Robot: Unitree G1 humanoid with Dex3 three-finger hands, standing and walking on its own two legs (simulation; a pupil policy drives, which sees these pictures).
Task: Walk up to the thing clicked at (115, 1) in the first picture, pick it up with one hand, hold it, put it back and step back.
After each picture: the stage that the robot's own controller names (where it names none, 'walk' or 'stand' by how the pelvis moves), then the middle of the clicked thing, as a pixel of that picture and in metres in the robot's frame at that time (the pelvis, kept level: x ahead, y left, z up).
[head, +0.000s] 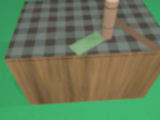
stand; (109, 19) +0.83 -0.13 -0.04
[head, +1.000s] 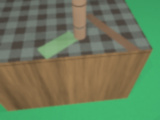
rise first; (79, 18) +0.76 +0.07 -0.01
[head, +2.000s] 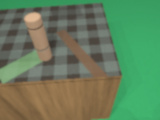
stand; (39, 39) +0.60 +0.26 -0.02
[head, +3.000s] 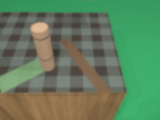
stand; (44, 49) +0.56 +0.21 -0.04
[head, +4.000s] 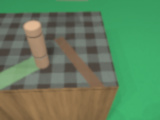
stand; (38, 47) +0.59 +0.24 -0.04
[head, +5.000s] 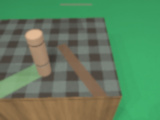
stand; (39, 55) +0.55 +0.23 -0.05
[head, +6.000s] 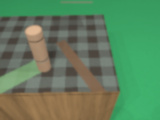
stand; (39, 51) +0.57 +0.24 -0.05
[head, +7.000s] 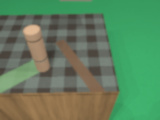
stand; (38, 50) +0.57 +0.24 -0.05
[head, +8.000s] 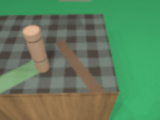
stand; (37, 51) +0.56 +0.24 -0.05
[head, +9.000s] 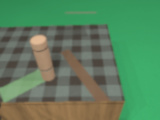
rise first; (43, 60) +0.55 +0.24 -0.04
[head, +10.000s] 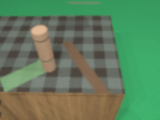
go down; (44, 50) +0.57 +0.24 -0.04
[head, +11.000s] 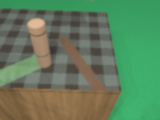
go down; (41, 45) +0.58 +0.22 -0.03
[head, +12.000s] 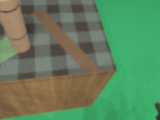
go down; (14, 24) +0.56 +0.22 +0.03
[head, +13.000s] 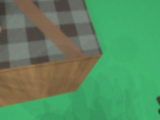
close in; out of the picture +0.57 +0.25 +0.06
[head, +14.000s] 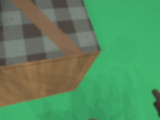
close; out of the picture +0.58 +0.24 +0.07
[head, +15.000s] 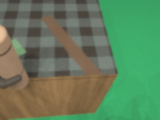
lift; (7, 63) +0.38 +0.23 +0.07
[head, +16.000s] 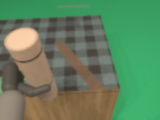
lift; (37, 71) +0.31 +0.15 +0.15
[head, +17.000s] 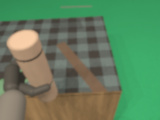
hold; (37, 72) +0.32 +0.15 +0.14
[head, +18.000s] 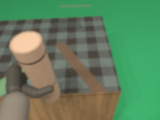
hold; (40, 73) +0.31 +0.14 +0.14
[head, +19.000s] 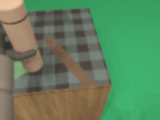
crouch; (23, 39) +0.44 +0.18 +0.15
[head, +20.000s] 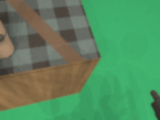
lower; out of the picture +0.52 +0.21 +0.05
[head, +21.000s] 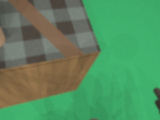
lower; out of the picture +0.54 +0.21 +0.07
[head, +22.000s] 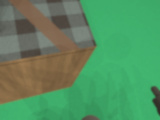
lower; out of the picture +0.54 +0.22 +0.08
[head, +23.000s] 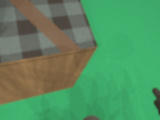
lower; out of the picture +0.54 +0.22 +0.08
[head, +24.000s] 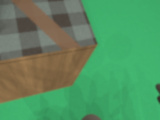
rest; out of the picture +0.55 +0.22 +0.08
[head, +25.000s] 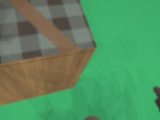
withdraw; out of the picture +0.54 +0.22 +0.07
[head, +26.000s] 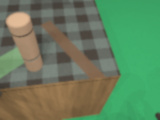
sink last; (27, 46) +0.50 +0.20 +0.02
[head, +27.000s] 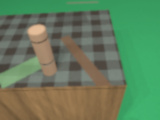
stand; (44, 52) +0.53 +0.22 +0.01
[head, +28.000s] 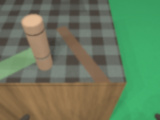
stand; (39, 45) +0.51 +0.21 +0.02
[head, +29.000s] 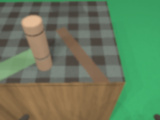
stand; (39, 46) +0.52 +0.21 +0.02
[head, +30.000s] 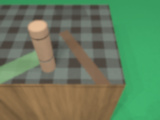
stand; (43, 49) +0.52 +0.20 +0.00
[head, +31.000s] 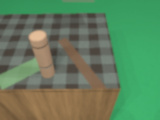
walk; (43, 56) +0.53 +0.21 -0.04
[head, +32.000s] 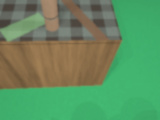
walk; (49, 7) +0.71 +0.19 -0.02
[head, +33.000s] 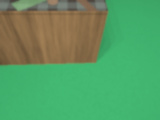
walk; out of the picture +1.01 +0.23 -0.03
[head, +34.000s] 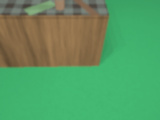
stand; out of the picture +1.11 +0.21 -0.04
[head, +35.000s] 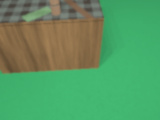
stand; out of the picture +1.12 +0.24 -0.05
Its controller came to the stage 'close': yes
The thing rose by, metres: 0.20
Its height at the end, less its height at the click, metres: +0.00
